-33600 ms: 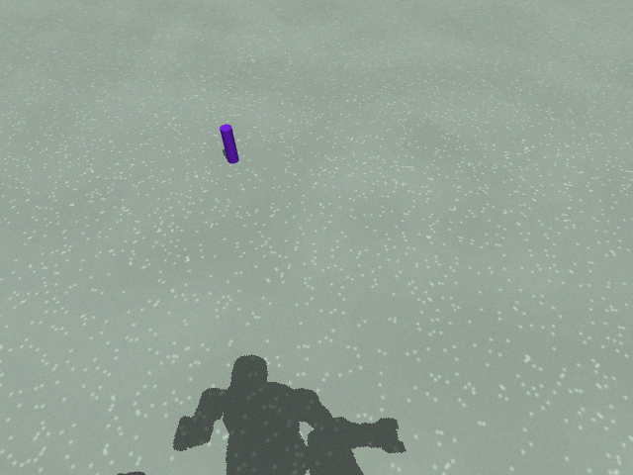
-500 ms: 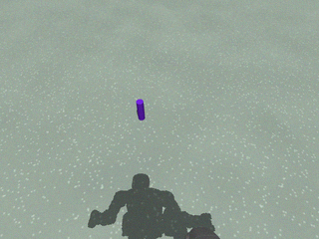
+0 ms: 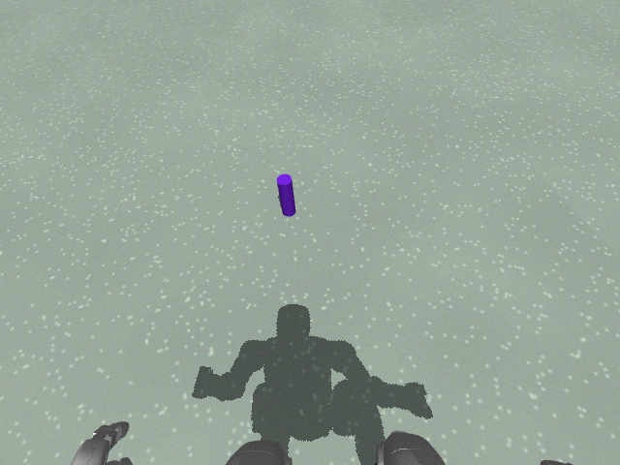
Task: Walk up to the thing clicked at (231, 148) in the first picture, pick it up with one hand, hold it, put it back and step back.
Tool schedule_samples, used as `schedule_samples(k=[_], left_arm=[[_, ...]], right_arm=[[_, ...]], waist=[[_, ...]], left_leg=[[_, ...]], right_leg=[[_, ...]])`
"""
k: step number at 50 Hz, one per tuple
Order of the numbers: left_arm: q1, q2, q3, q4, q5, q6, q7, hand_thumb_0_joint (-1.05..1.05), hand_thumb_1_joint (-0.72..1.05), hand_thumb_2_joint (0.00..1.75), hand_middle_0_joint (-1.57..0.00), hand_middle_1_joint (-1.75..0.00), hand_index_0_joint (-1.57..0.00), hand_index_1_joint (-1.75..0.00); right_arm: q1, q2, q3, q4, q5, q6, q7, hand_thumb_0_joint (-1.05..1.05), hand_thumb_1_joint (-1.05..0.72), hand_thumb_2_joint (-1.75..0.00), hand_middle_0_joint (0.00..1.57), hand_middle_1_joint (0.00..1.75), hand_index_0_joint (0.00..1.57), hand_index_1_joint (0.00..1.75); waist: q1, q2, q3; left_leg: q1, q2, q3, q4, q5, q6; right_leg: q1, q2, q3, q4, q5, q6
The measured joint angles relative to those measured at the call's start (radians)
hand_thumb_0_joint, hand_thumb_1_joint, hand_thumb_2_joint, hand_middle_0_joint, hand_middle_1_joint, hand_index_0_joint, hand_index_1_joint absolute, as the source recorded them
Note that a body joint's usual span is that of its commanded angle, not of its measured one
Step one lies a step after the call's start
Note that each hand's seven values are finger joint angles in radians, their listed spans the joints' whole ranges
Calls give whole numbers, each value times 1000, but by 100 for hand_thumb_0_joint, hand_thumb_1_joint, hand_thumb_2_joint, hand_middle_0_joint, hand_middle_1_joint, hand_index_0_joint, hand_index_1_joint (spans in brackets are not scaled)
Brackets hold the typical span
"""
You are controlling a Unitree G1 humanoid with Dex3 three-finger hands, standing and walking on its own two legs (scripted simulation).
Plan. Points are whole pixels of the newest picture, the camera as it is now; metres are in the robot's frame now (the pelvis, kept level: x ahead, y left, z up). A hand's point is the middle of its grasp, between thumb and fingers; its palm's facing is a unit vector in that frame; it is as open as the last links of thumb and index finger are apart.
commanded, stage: step back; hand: left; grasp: from the side
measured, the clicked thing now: (286, 196) +1.03 +0.17 -0.66
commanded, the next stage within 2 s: stand in 0.08 s
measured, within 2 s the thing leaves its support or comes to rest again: neither
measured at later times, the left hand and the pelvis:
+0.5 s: hand out of the picture +0.10 +0.25 -0.13, palm faces -0.01 -0.95 -0.32, open 7.4 cm; pelvis +0.01 +0.01 +0.03, yaw +0 degrees
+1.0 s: hand out of the picture +0.08 +0.25 -0.12, palm faces -0.02 -0.94 -0.34, open 7.4 cm; pelvis +0.01 +0.00 +0.03, yaw +0 degrees
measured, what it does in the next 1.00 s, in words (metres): stands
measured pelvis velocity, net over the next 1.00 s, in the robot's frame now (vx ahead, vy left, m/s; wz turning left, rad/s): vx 0.01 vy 0.00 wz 0.00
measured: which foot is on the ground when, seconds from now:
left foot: down 0.00-1.00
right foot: down 0.00-1.00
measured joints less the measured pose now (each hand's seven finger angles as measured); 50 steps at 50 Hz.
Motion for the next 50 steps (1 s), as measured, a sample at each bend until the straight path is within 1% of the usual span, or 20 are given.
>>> schedule_samples(k=[1,2,4,5,6,7,10,17,24,35,50], left_arm=[[-5,6,2,1,-5,7,3,1,90,90,-20,-30,-21,-30],[-8,10,1,4,-10,13,5,1,90,90,-20,-30,-21,-30],[-14,18,-1,18,-13,19,6,1,90,90,-20,-30,-20,-30],[-16,23,-2,26,-13,19,4,1,90,90,-20,-30,-20,-30],[-21,27,-2,36,-13,17,1,1,90,90,-20,-30,-20,-30],[-26,27,-3,46,-12,14,-2,1,90,90,-20,-30,-20,-30],[-29,12,-18,68,-14,7,-9,1,90,90,-20,-30,-20,-30],[-38,-27,-50,124,-17,10,-24,1,90,90,-20,-30,-20,-30],[-43,-36,-56,161,-12,7,-30,1,90,90,-20,-30,-20,-30],[-27,-21,-49,192,-6,2,-28,1,90,90,-20,-30,-20,-30],[-23,-22,-50,191,-9,6,-30,1,90,90,-20,-30,-20,-30]], right_arm=[[-3,7,1,5,-4,-2,-1,0,-90,-90,20,30,21,30],[-6,11,4,9,-3,-3,0,0,-90,-90,20,30,21,30],[-14,17,10,18,-1,0,4,0,-90,-90,20,30,21,30],[-16,22,13,23,0,-2,4,0,-90,-90,20,30,21,30],[-20,28,18,27,2,-6,5,1,-90,-90,20,30,21,30],[-24,32,22,31,7,-13,5,1,-90,-90,20,30,21,30],[-35,38,30,45,18,-27,4,1,-90,-90,20,30,21,30],[-83,38,44,74,24,-39,5,1,-90,-90,20,30,21,30],[-113,36,45,92,25,-39,8,0,-90,-90,20,30,21,30],[-85,27,43,127,20,-30,16,1,-90,-90,20,30,21,30],[-42,27,51,151,17,-27,14,1,-90,-90,20,30,21,30]], waist=[[4,-16,2],[4,-18,-1],[-4,-10,-8],[-7,-14,-12],[-8,-21,-14],[-11,-23,-10],[-14,-16,-14],[-8,-13,-36],[-4,-9,-51],[-9,5,-58],[-18,2,-61]], left_leg=[[5,-7,14,0,-5,-1],[3,-4,18,6,-14,0],[-1,13,11,19,-30,5],[1,15,10,16,-32,5],[7,14,10,8,-30,4],[18,15,7,-2,-26,1],[52,20,-3,-47,-6,-2],[133,14,3,-173,54,0],[177,15,3,-267,109,-6],[180,24,-7,-319,149,-16],[174,27,-8,-332,152,-20]], right_leg=[[-5,-6,16,9,0,-4],[-7,4,26,15,-14,-13],[14,37,23,13,-76,-27],[36,45,21,-15,-84,-31],[52,48,24,-49,-24,-24],[67,48,20,-71,10,-13],[112,52,8,-130,27,1],[188,48,10,-246,80,4],[227,50,8,-328,129,1],[234,61,-3,-381,165,-8],[225,64,-5,-386,164,-13]])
